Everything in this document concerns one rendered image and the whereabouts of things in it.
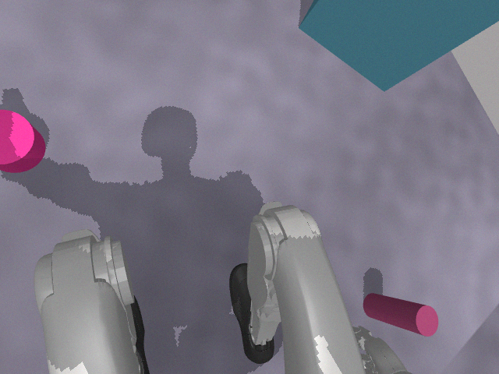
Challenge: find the right robot foot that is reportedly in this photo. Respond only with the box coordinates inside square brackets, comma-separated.
[229, 263, 274, 364]

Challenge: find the right robot hand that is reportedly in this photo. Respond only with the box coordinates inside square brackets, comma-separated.
[352, 326, 408, 374]

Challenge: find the left robot foot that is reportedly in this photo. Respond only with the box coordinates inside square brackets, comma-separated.
[130, 296, 150, 374]

